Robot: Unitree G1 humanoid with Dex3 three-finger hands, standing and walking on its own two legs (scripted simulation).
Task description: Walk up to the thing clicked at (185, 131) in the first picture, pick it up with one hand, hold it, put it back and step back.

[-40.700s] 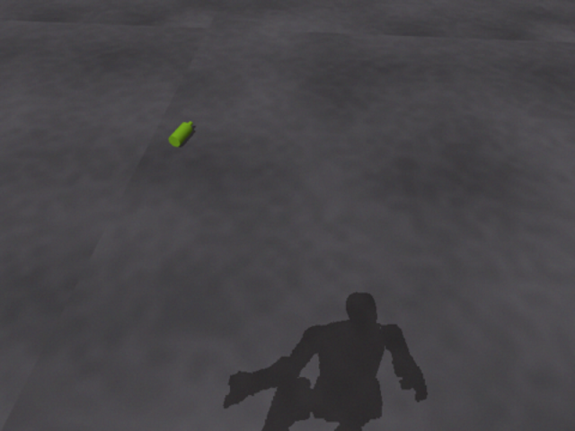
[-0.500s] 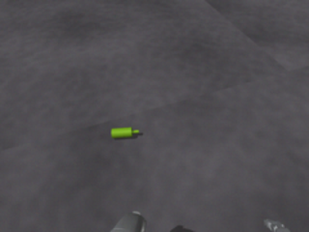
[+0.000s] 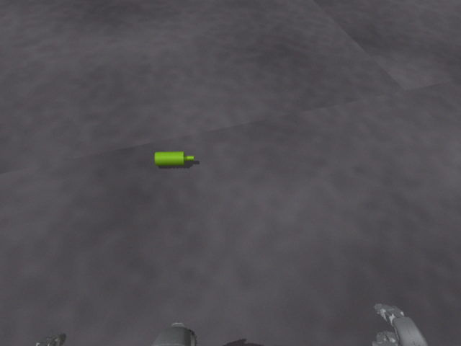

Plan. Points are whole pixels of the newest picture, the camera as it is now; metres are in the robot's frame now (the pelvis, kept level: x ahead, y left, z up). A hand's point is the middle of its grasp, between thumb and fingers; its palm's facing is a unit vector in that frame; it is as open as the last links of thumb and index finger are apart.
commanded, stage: step back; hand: left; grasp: from above
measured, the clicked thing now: (175, 158) +1.03 +0.26 -0.72
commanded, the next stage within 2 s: stand in 1.22 s
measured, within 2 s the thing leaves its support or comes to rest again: neither
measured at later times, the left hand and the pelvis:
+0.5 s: hand out of the picture -0.07 +0.28 -0.13, palm faces +0.09 -0.91 -0.40, open 7.4 cm; pelvis -0.10 -0.01 +0.01, yaw +5 degrees
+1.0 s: hand out of the picture -0.01 +0.28 -0.15, palm faces +0.11 -0.93 -0.35, open 7.4 cm; pelvis -0.05 +0.00 +0.01, yaw +5 degrees
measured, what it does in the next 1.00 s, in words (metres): steps on the spot: right foot, then left foot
